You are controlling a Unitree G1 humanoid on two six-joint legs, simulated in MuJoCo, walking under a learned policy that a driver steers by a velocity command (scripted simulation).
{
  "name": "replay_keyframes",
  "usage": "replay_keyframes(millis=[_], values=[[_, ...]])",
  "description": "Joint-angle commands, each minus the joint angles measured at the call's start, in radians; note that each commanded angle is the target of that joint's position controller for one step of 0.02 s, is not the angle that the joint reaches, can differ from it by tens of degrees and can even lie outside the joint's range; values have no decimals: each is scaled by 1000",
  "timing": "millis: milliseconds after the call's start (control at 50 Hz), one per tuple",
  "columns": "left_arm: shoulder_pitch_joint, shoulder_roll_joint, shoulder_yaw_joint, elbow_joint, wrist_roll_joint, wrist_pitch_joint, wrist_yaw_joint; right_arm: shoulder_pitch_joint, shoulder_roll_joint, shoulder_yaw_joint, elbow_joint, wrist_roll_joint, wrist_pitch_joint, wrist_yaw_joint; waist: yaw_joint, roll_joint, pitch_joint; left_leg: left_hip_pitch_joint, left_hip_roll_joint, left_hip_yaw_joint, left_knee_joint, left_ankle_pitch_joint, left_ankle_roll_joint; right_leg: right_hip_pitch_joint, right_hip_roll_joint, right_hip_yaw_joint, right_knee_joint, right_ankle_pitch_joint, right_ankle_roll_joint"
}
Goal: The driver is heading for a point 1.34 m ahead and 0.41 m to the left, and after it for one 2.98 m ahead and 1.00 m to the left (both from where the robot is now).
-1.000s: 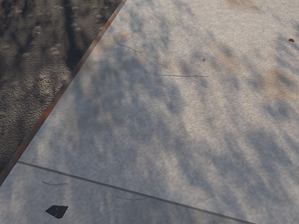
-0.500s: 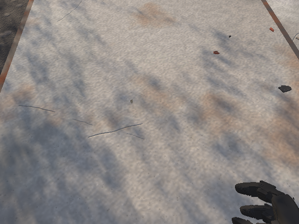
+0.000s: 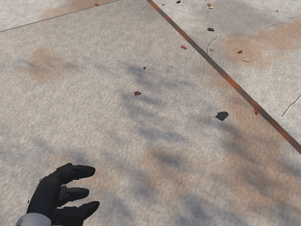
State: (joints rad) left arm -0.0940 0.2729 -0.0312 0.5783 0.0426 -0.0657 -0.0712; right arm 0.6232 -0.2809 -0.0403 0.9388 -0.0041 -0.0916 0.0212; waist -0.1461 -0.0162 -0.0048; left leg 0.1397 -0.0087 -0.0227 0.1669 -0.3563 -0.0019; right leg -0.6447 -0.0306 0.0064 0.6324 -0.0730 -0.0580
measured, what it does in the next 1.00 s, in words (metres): walks ahead, turning left: right foot, then left foot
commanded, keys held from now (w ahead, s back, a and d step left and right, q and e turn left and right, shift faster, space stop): w+q+shift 0.66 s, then w+shift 0.16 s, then w+e+shift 0.18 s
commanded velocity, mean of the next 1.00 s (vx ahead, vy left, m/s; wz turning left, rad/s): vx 1.00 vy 0.00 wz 0.63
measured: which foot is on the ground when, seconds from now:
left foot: down 0.00-0.06, up 0.08-0.46, down 0.48-0.90, up 0.92-1.00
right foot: up 0.00-0.02, down 0.04-0.48, up 0.50-0.88, down 0.90-1.00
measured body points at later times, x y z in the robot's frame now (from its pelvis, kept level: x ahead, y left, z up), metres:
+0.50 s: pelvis +0.46 +0.07 -0.04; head +0.48 +0.08 +0.41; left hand +0.34 +0.32 -0.17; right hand +0.76 -0.09 -0.11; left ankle +0.58 +0.14 -0.73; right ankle +0.22 -0.13 -0.65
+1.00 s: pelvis +0.91 +0.25 -0.01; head +0.92 +0.26 +0.44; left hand +0.84 +0.55 -0.11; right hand +1.13 +0.05 -0.13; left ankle +0.68 +0.19 -0.61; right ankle +1.02 +0.22 -0.73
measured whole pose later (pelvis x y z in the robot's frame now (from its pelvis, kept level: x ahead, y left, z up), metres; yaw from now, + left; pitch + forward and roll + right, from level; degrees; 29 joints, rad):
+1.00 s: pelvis +0.91 +0.25 -0.01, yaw +38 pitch +0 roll -1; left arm 0.22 0.31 0.04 0.72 0.03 -0.06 -0.01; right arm 0.33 -0.33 -0.05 0.83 -0.04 -0.07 0.00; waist -0.01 0.02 0.03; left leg -0.18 -0.11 -0.08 1.22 -0.34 0.10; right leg -0.42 0.07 -0.03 0.59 -0.18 -0.07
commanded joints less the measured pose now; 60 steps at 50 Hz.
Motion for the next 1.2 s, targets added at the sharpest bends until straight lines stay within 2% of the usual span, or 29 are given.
replay_keyframes(millis=[20,40,60,80,100,120,220,300,340,380,440,460,480,500,520,540,560,620,700,760,820,860,900,920,940,960,1000,1080,1200], values=[[282,152,65,48,10,-11,39,-145,-240,-48,-88,5,-18,-5,274,74,-85,-302,157,-66,299,956,133,598,94,-61,-60,-62,-19],[443,192,86,90,23,-15,60,-157,-227,-44,-95,7,-17,-6,354,73,-171,-461,113,-63,567,792,119,834,11,5,-49,-108,-28],[606,277,111,107,47,-21,81,-150,-101,-19,-127,-7,-18,-9,370,-114,-316,-631,37,-37,944,174,118,1019,-274,314,-90,-467,-39],[572,313,119,91,41,-9,83,-71,-47,-9,-173,42,-9,-9,288,-280,-442,-821,-34,-66,1208,-101,116,1068,-459,804,-324,-709,-104],[468,231,112,87,22,-4,82,-165,-114,-22,-168,20,6,-16,264,-141,-256,-922,35,-65,1246,7,121,931,-398,726,-372,-731,-108],[404,151,94,92,10,-12,80,-238,-108,-22,-173,6,14,-9,244,-74,-111,-938,71,-53,1193,79,115,796,-353,542,-360,-555,-105],[403,64,82,181,-25,-57,69,-336,-24,-14,-203,-23,84,28,137,-63,75,-914,154,-41,1093,110,75,544,-262,124,-478,-104,-64],[381,57,81,212,-24,-74,70,-497,-15,0,-286,-20,85,57,107,-57,115,-902,135,36,892,331,91,516,-169,-162,-519,175,-18],[382,96,90,221,-24,-77,77,-572,-24,9,-314,-18,83,76,109,-21,141,-783,107,115,692,431,121,493,-155,-252,-565,262,-2],[430,147,98,232,-25,-73,85,-593,-39,9,-316,-18,79,80,109,-10,120,-669,27,199,596,453,156,574,-162,-291,-496,656,15],[416,251,126,211,-13,-23,105,-329,-125,-23,-245,-13,79,57,-45,-86,-56,-385,-83,221,593,274,209,679,-213,-278,-69,1160,23],[379,263,130,191,-7,-5,105,-128,-173,-50,-185,-16,78,41,-133,-74,-150,-159,-100,171,560,206,241,595,-222,-251,213,1091,10],[384,226,125,198,1,1,91,-50,-220,-79,-145,-13,83,14,-136,22,-159,27,-80,78,499,140,271,407,-123,-247,582,503,28],[419,62,81,143,18,-13,75,-145,-314,-98,-158,-8,97,-1,13,288,-93,130,104,-265,510,317,349,32,52,-199,1002,-439,72],[414,104,75,30,-8,-36,76,-169,-380,-113,-213,-22,106,-2,28,269,-316,333,244,-730,243,39,514,-212,81,32,1109,-430,78],[318,150,73,24,0,-60,77,-184,-327,-109,-224,-19,104,-13,13,78,-210,229,268,-807,86,-104,465,-267,16,86,1012,-341,69],[299,155,70,32,-4,-67,77,-220,-271,-96,-206,-16,96,-19,69,-25,-60,46,240,-735,60,-66,416,-229,-26,84,887,-277,67],[316,125,57,45,31,-12,79,-289,-196,-65,-203,-6,52,-26,185,-91,50,-345,123,-504,53,177,378,-21,-92,82,683,-315,112],[138,60,30,-37,16,11,56,-286,-182,-62,-201,-1,15,-16,159,-34,116,-543,6,-323,-18,279,330,94,-105,2,285,-86,132],[68,32,20,-43,-8,1,41,-224,-170,-63,-175,17,-1,-2,89,10,79,-479,5,-273,-43,458,262,236,-61,-36,40,245,88],[29,74,37,-48,-9,-3,45,-174,-186,-65,-144,11,-3,-10,57,29,64,-233,63,-273,10,672,228,210,-24,-43,-86,230,42],[132,130,64,-15,-10,-6,59,-174,-237,-73,-133,-6,-2,-21,108,72,-17,-67,97,-236,165,1026,186,280,43,-75,-105,78,0],[487,191,103,88,-25,-2,84,-242,-252,-75,-133,-44,13,-29,304,95,-163,-104,80,-159,582,1151,151,577,67,-96,-98,-89,-41],[706,250,124,136,-12,3,100,-276,-178,-55,-152,-55,11,-34,397,14,-258,-306,30,-105,975,881,139,813,-69,68,-36,-329,-77],[669,344,147,160,14,1,85,-127,-26,-17,-202,-2,-1,-9,234,-386,-310,-717,-188,-89,1301,-41,75,1018,-302,749,-266,-544,-243],[553,234,134,142,-13,9,61,-205,-89,-8,-201,-34,-10,-19,224,-222,-197,-876,-97,-101,1305,-49,105,960,-286,924,-383,-601,-249],[474,153,123,147,-24,3,46,-399,-130,-5,-241,-49,-18,-12,211,29,-44,-855,4,-88,1178,90,88,724,-213,639,-374,-387,-229],[548,128,111,228,-37,-15,60,-468,-75,26,-316,-80,12,8,135,-28,56,-822,64,-61,944,16,17,504,-101,474,-442,-230,-226],[539,186,142,217,-54,-26,50,-710,-52,63,-411,-31,8,29,189,-37,91,-506,25,36,467,424,-33,268,-32,351,-555,69,-170]])
Keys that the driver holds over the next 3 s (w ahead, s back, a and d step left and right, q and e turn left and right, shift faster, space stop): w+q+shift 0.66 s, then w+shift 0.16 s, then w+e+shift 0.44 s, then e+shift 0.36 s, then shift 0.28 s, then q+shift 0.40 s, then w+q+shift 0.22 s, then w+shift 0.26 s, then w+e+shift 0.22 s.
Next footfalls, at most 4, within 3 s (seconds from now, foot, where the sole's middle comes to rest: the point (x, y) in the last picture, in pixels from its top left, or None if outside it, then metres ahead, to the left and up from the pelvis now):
0.04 right None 0.23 -0.12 -0.77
0.48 left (104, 200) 0.61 0.15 -0.77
0.90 right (82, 125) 1.05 0.25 -0.77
1.34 left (15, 103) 1.27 0.63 -0.77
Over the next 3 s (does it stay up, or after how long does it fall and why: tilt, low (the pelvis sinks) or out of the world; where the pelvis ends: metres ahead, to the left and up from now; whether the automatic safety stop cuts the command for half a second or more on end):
stays up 1.66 0.75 -0.01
